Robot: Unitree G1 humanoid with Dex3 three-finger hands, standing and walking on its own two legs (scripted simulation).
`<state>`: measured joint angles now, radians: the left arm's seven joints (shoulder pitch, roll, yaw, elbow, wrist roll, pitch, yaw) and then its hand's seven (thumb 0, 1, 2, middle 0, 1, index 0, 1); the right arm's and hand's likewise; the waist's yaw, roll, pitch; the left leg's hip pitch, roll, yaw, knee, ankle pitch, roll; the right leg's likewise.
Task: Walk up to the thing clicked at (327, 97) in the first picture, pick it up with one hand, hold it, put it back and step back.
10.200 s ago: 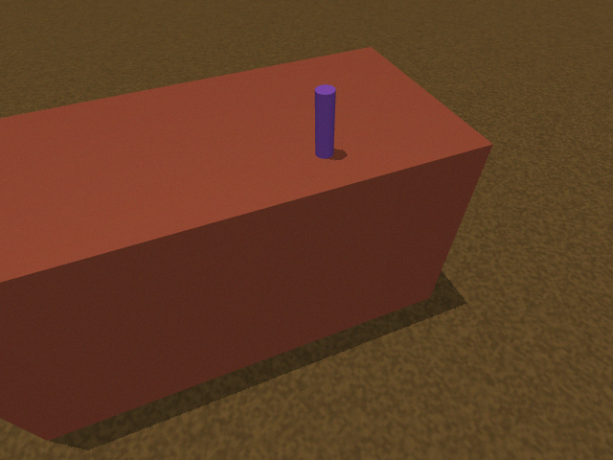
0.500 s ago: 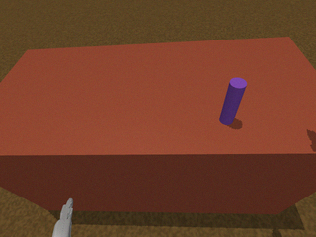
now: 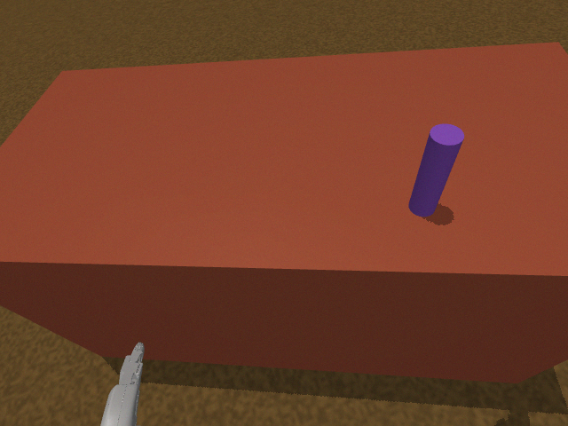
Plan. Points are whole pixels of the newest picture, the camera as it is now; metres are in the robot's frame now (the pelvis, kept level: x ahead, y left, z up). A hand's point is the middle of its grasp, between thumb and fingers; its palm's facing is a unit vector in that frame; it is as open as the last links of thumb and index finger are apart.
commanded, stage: go down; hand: right
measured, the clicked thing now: (432, 174) +0.50 -0.17 +0.04
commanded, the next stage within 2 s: approach in 1.16 s
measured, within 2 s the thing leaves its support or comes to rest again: neither
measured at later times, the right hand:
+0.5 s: hand out of the picture +0.43 -0.35 +0.14, palm faces +0.10 +0.99 +0.02, open 17.6 cm
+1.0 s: hand out of the picture +0.44 -0.35 +0.14, palm faces +0.10 +1.00 +0.00, open 17.6 cm
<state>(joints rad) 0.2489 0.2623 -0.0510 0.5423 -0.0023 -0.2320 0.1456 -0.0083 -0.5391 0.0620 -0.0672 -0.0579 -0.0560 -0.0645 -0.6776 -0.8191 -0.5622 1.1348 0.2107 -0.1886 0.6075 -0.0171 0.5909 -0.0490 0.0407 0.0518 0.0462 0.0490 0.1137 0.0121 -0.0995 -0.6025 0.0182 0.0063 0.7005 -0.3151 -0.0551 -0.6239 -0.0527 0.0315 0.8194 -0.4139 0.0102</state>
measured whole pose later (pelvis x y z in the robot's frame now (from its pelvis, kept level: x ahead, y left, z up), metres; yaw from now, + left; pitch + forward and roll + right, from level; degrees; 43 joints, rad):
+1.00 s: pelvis -0.01 +0.00 -0.01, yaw +0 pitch +16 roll +4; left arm 0.29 0.27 -0.06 0.41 0.01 -0.21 0.12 -0.01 -0.54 0.06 -0.06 -0.05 -0.05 -0.06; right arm -0.85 -0.94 -0.58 1.25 0.13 -0.15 0.61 -0.02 0.59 -0.05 0.05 0.05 0.05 0.05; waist 0.15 0.00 -0.11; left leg -0.73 0.01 0.01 0.79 -0.34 -0.05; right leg -0.76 -0.06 0.05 0.91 -0.44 0.01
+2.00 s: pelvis -0.03 +0.00 -0.05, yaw +2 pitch +21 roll +4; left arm 0.35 0.25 0.02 0.14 0.05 -0.13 0.03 -0.01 -0.53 0.04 -0.06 -0.05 -0.06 -0.04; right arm -0.86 -0.60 -0.50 1.17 0.06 -0.34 0.28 -0.02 0.61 -0.03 0.04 0.04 0.05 0.04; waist 0.24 0.00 -0.13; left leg -1.00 0.00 0.00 1.03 -0.40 -0.05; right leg -1.01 -0.07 0.04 1.14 -0.51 0.02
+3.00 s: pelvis -0.02 +0.01 -0.05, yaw +2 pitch +22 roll +3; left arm 0.39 0.24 0.03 0.04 0.05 -0.07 -0.01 -0.01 -0.54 0.05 -0.06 -0.05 -0.05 -0.05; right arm -0.92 -0.51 -0.46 1.17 0.01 -0.32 0.13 -0.02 0.50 -0.19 0.69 0.43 0.68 0.43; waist 0.24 -0.02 -0.13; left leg -1.00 0.00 -0.01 1.04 -0.42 -0.05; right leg -1.00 -0.07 0.04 1.14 -0.52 0.02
